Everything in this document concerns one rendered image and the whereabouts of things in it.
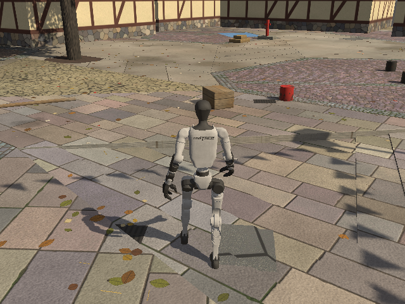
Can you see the left robot foot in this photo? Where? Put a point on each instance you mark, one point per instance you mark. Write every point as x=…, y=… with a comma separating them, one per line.
x=184, y=239

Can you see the robot left thigh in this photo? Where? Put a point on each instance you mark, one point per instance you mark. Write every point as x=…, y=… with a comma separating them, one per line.
x=187, y=184

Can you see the robot left forearm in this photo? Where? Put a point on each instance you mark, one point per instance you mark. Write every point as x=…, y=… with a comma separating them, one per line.
x=171, y=171

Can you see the robot right forearm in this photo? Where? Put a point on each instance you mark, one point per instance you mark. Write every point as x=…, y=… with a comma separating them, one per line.
x=230, y=163

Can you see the robot right hand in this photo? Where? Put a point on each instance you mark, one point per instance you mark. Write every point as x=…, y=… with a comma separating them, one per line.
x=227, y=174

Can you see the robot left hand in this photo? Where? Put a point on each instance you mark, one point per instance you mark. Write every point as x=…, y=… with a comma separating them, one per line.
x=166, y=191

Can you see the robot left upper arm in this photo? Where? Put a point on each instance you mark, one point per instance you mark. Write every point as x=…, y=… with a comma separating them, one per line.
x=180, y=143

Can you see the robot right upper arm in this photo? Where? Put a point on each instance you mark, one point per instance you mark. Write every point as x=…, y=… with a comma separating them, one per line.
x=225, y=143

